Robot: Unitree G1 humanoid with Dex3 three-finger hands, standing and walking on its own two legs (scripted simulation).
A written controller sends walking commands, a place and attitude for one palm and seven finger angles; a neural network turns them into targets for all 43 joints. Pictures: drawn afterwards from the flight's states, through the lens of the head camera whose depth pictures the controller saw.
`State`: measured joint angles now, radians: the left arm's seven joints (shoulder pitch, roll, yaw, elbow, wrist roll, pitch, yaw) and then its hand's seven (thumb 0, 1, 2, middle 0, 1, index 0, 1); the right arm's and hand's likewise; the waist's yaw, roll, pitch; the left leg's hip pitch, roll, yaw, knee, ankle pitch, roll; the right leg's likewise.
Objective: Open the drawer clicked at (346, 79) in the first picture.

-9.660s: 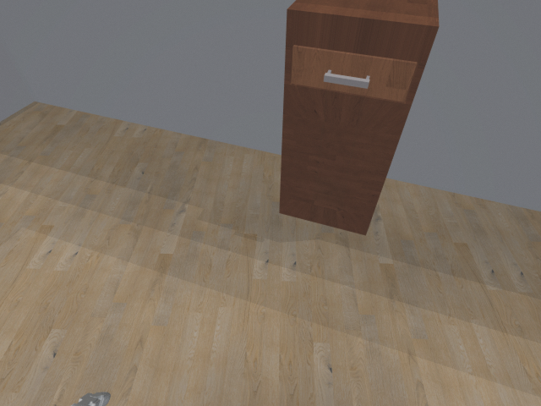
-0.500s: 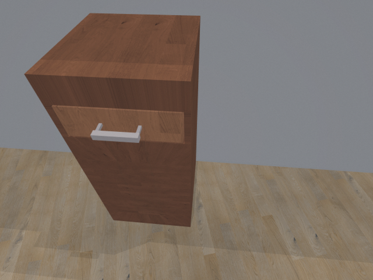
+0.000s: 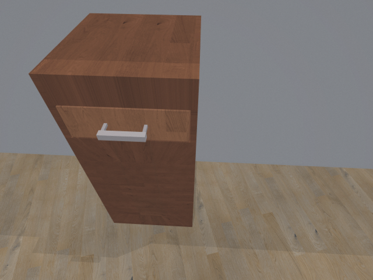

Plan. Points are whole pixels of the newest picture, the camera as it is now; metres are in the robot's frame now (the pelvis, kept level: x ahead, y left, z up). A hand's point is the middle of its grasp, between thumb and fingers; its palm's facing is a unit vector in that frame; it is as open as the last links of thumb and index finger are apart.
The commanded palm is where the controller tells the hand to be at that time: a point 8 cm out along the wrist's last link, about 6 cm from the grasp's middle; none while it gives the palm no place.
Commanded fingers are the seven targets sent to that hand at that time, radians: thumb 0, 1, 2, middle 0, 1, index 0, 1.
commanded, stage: look again from close up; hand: left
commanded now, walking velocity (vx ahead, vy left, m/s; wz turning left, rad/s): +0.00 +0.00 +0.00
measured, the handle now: (123, 131) +0.52 +0.22 +0.00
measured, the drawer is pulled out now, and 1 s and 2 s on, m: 0.00 0.00 0.00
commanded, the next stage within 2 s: raise the hand with hooked fingers in 0.28 s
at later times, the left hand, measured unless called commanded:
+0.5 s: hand out of the picture +0.09 +0.23 -0.12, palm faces -0.08 -0.89 -0.44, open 7.3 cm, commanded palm +0.12 +0.25 -0.05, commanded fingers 0.00 0.74 0.83 -0.21 -0.41 -0.21 -0.41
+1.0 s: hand (74, 258) +0.17 +0.24 -0.02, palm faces +0.11 -0.05 -0.99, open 9.7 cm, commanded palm +0.16 +0.24 +0.03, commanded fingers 0.00 0.15 0.58 -0.25 -0.78 -0.25 -0.78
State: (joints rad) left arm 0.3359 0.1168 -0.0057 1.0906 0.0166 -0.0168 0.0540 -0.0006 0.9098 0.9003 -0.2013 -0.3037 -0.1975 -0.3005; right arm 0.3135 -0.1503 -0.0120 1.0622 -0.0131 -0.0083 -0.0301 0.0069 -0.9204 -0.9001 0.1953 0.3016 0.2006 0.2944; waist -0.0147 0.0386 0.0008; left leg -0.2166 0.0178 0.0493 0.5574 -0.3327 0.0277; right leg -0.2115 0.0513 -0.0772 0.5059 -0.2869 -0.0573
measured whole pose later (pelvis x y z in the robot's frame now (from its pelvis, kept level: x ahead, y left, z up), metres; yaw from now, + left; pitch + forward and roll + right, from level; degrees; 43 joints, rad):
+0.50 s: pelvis +0.01 +0.04 +0.00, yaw -1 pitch +1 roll +2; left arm 0.47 0.24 -0.08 0.41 0.16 0.10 0.17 0.03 0.93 0.89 -0.21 -0.32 -0.20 -0.31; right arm 0.40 -0.17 0.02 0.96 0.03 -0.20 -0.07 0.02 -0.93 -0.90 0.20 0.30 0.21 0.30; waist 0.01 -0.02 -0.02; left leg -0.20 -0.09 0.12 0.47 -0.30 0.08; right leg -0.29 -0.04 -0.01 0.62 -0.33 -0.02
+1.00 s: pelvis -0.01 -0.02 -0.04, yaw +2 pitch +8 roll +1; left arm 0.37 0.41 -0.03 -0.01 1.06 -0.08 0.48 0.00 0.36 0.67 -0.27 -0.65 -0.26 -0.64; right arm 0.01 -0.24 -0.01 0.51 -0.08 0.09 0.03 0.01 -0.91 -0.90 0.20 0.30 0.20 0.30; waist 0.13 0.01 -0.11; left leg -0.58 -0.01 0.03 0.89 -0.45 0.01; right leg -0.60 0.03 -0.09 0.90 -0.45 -0.10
